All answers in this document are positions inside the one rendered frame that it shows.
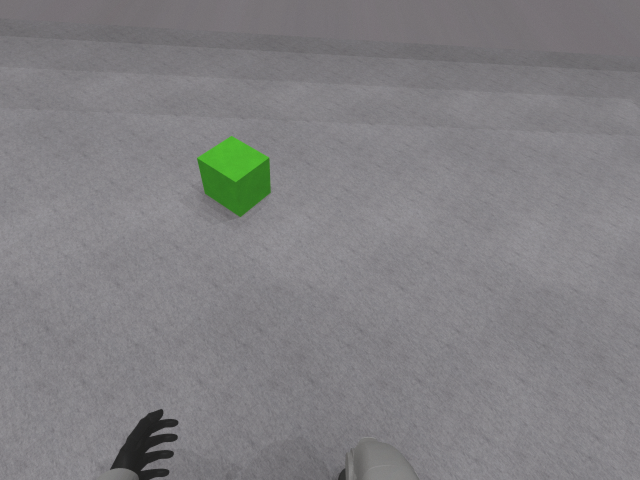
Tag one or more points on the left robot hand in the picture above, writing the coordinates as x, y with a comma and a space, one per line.
132, 455

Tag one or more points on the robot right shin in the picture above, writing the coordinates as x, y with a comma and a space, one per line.
365, 439

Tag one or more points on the robot right thigh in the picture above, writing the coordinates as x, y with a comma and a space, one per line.
373, 460

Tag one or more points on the carton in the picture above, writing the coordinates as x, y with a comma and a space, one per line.
235, 175

